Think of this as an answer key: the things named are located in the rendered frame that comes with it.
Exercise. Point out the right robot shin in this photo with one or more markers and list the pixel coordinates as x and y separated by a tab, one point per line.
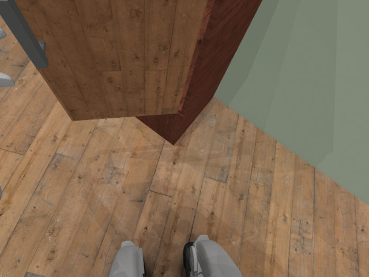
193	273

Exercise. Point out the cupboard door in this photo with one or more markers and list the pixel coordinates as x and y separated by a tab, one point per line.
116	58

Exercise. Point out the handle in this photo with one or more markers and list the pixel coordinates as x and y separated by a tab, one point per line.
16	22

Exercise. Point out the left robot hand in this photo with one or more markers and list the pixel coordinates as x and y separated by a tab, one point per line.
5	80

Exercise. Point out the right robot thigh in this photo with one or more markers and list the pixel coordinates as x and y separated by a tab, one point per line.
212	260

